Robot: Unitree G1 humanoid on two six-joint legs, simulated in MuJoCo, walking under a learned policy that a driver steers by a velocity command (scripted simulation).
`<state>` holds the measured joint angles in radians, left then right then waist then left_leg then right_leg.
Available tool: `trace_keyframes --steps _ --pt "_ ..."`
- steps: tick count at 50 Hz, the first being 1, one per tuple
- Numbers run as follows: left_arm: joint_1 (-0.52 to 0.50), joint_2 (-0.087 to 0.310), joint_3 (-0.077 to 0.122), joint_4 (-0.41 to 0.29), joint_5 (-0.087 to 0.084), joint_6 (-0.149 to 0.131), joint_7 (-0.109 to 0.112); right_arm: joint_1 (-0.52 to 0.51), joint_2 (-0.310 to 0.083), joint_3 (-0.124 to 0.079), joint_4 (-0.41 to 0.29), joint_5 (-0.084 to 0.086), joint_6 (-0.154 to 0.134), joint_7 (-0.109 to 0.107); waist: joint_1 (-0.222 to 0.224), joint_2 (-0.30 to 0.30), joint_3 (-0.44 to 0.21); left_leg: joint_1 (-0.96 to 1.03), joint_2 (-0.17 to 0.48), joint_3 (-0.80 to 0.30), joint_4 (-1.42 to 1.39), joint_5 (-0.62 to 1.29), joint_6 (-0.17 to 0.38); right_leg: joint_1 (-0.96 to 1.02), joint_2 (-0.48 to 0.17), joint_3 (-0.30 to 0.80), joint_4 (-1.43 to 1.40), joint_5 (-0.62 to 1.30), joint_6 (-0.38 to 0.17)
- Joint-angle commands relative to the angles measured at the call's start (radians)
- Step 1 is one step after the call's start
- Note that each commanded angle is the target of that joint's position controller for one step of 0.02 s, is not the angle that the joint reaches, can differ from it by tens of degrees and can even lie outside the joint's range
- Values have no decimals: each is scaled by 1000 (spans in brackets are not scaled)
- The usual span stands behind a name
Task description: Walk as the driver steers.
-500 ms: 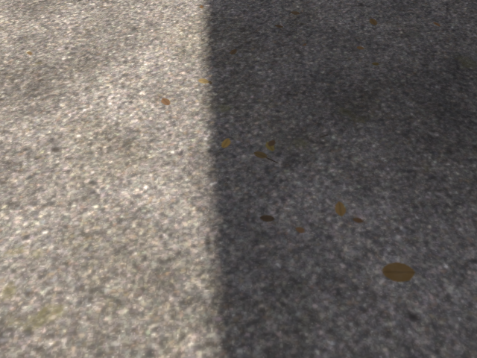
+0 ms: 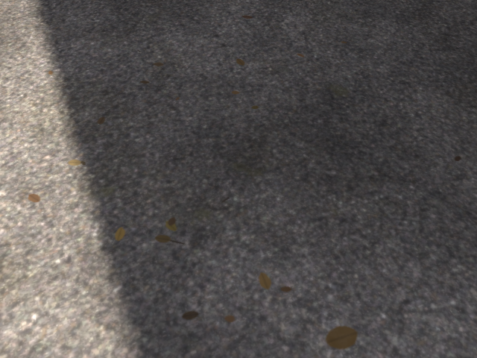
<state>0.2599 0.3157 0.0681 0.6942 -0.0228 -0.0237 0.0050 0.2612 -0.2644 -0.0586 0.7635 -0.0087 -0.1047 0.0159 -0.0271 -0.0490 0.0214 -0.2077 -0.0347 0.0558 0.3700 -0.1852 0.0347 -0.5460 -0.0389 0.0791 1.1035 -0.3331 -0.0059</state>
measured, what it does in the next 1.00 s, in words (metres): walks ahead, turning left: right foot, then left foot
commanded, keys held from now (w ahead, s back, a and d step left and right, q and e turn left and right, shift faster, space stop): w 0.30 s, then q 0.70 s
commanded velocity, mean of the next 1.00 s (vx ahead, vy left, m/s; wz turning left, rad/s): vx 0.26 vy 0.00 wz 0.20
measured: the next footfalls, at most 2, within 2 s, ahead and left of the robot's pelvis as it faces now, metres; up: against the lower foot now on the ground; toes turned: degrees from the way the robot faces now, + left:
right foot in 0.28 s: +0.31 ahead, -0.16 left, +0.00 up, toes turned -4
left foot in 0.78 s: +0.42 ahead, +0.07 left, +0.00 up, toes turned +12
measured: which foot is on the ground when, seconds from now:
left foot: down 0.00-0.30, up 0.32-0.76, down 0.78-1.00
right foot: up 0.00-0.26, down 0.28-0.78, up 0.80-1.00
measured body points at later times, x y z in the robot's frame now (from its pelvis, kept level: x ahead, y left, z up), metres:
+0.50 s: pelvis +0.24 -0.07 +0.00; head +0.28 -0.08 +0.45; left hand +0.37 +0.20 -0.10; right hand +0.34 -0.35 -0.13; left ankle +0.26 +0.09 -0.67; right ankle +0.27 -0.16 -0.74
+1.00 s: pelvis +0.34 -0.03 +0.00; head +0.39 +0.00 +0.44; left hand +0.43 +0.28 -0.12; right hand +0.57 -0.27 -0.09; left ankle +0.38 +0.07 -0.74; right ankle +0.38 -0.19 -0.68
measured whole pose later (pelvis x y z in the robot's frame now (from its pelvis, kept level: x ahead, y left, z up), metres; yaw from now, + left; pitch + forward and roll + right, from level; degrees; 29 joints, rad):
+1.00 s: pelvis +0.34 -0.03 +0.00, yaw +17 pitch +3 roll -2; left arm 0.07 0.30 0.07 0.76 0.00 0.01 0.03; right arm 0.17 -0.31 -0.08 0.65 0.00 0.02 -0.01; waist -0.02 -0.01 0.06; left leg -0.38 -0.06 -0.07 0.46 -0.12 0.06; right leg -0.51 0.00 0.06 0.98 -0.44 0.07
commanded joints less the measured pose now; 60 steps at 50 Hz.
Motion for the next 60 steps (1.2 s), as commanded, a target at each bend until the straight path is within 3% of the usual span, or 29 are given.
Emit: trace_keyframes --steps 1,6,10,12,14,15,16,17,18,19,20,21,25,29,36,38,39,40,41,42,43,44,45,47,51,56,58,59,60 --pt "-29 18 0 -85 10 -15 -5 -9 -144 -34 -32 9 -19 2 14 132 1 95 281 -240 -218 176 191 -139 -56 27 -120 75 10" --pt "-182 -3 -20 -112 10 -42 -31 31 -185 -39 8 27 0 -2 -35 115 13 99 239 -107 -221 249 159 -51 -46 -54 -419 311 6" --pt "-274 22 -15 -150 0 -48 -43 102 -210 -43 53 40 21 -3 -50 133 33 189 290 -117 -188 270 140 -26 -20 -72 -527 273 -23" --pt "-243 48 -3 -148 4 -49 -46 98 -226 -46 65 45 33 -8 -10 146 13 226 303 -106 -119 405 119 56 6 -92 -575 221 -55" --pt "-12 117 38 -76 15 -46 -35 91 -204 -34 67 42 40 -16 113 122 -130 144 230 -25 163 599 68 416 44 -122 -625 260 -107" --pt "171 197 61 -46 24 -38 -20 88 -148 -8 37 11 35 -19 180 -6 -276 -74 176 16 485 304 24 716 -156 107 -589 306 -175" --pt "160 259 62 -49 37 -35 -19 199 -42 25 19 11 17 -13 98 -242 -375 -415 0 -40 795 -388 -32 927 -378 563 -715 226 -328" --pt "146 165 41 -56 32 -38 -20 144 -155 -2 41 35 7 -9 142 -121 -336 -491 38 -167 903 -420 -32 865 -368 556 -747 276 -312" --pt "81 127 26 -57 32 -44 -21 81 -182 -13 22 52 7 -9 122 -91 -208 -519 71 -158 911 -354 -31 747 -340 368 -737 482 -280" --pt "23 92 15 -54 33 -50 -26 56 -168 -12 26 43 13 -15 87 -29 -157 -480 108 -142 867 -298 -40 637 -287 237 -740 655 -253" --pt "-29 65 10 -52 33 -54 -31 50 -159 -16 30 30 25 -20 54 -19 -116 -441 130 -138 812 -258 -50 543 -252 151 -760 722 -233" --pt "-63 50 7 -47 36 -60 -32 77 -145 -18 41 31 44 -23 20 -38 -106 -367 143 -141 784 -225 -58 464 -232 89 -793 748 -219" --pt "-130 75 19 -14 48 -76 -13 70 -96 -16 23 22 92 -35 -23 -47 -64 -316 126 -124 671 -84 -95 339 -223 -61 -869 819 -229" --pt "-127 94 25 13 41 -49 20 -30 -78 -11 -30 18 95 -13 14 -40 -63 -290 128 -84 460 101 -88 376 -201 -170 -875 737 -205" --pt "-106 141 46 51 4 4 29 -123 -108 -32 -126 17 115 26 40 -34 -47 -294 99 -25 289 -43 -25 507 -271 -174 -724 680 -176" --pt "-112 132 46 55 -8 14 35 -55 -125 -47 -122 17 113 25 -3 -10 -79 -156 46 12 136 61 20 489 -223 -218 -556 725 -116" --pt "-59 115 43 64 6 10 33 19 -201 -74 -114 12 109 9 -22 94 -139 17 74 -80 70 407 69 406 -142 -258 -372 614 -45" --pt "-51 61 23 24 54 0 25 58 -324 -101 -130 -1 111 -16 0 345 -197 269 316 -418 111 924 227 80 1 -284 -46 -1 49" --pt "-74 59 14 8 54 -5 14 61 -293 -85 -151 -15 105 -12 -24 321 -350 354 441 -645 56 834 402 -58 102 -79 167 -386 72" --pt "-117 100 26 13 23 -1 5 23 -246 -72 -162 -4 97 -3 -42 191 -314 303 398 -555 32 720 365 -90 53 5 211 -348 60" --pt "-142 92 26 8 11 5 9 -32 -213 -65 -164 11 92 -6 -14 139 -233 231 336 -465 29 589 298 -114 27 7 173 -271 48" --pt "-151 89 28 17 21 12 20 -73 -190 -59 -167 23 96 -10 5 84 -172 156 292 -419 9 477 248 -116 9 3 97 -208 51" --pt "-153 100 33 16 30 20 30 -106 -180 -55 -173 27 102 -19 25 104 -150 87 260 -390 -10 405 222 -72 1 2 28 -157 56" --pt "-128 73 28 21 27 26 31 -119 -194 -60 -185 10 114 -29 44 154 -149 21 221 -372 -28 380 214 6 33 -16 -62 -105 72" --pt "-137 51 18 24 23 26 32 -110 -216 -72 -192 15 123 -47 28 173 -171 -7 200 -392 -28 246 201 82 55 -3 -246 -41 91" --pt "-148 69 24 14 16 14 15 -123 -213 -73 -204 14 138 -45 11 222 -142 -42 185 -499 -34 40 177 157 75 7 -408 -21 71" --pt "-116 70 29 20 14 2 5 -138 -209 -71 -210 21 145 -45 30 227 -136 -45 170 -529 -7 42 155 218 81 -3 -539 21 49" --pt "-79 71 33 33 14 -3 1 -149 -203 -69 -214 28 150 -48 53 222 -133 -72 146 -523 21 34 130 291 79 -19 -656 97 32" --pt "-46 109 46 40 23 -4 2 -127 -180 -61 -214 30 152 -51 55 176 -138 -140 101 -488 82 -47 84 389 -1 30 -733 144 0"
Velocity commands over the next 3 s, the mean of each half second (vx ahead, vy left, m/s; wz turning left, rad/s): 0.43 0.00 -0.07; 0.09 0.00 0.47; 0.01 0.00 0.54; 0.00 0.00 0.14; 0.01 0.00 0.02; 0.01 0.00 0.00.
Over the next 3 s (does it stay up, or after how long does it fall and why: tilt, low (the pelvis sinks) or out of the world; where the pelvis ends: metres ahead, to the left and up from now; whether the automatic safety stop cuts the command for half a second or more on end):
stays up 0.36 -0.06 0.00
